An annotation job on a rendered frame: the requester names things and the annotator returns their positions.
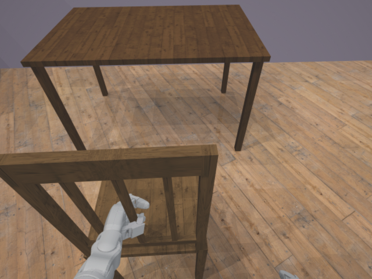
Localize left robot hand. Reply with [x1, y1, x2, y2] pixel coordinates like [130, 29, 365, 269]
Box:
[103, 194, 149, 240]

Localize table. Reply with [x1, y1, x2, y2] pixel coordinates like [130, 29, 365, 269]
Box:
[20, 5, 271, 151]

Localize left robot forearm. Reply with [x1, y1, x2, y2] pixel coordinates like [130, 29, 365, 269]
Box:
[73, 230, 123, 279]

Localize chair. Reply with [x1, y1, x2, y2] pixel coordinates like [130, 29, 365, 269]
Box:
[0, 144, 219, 279]

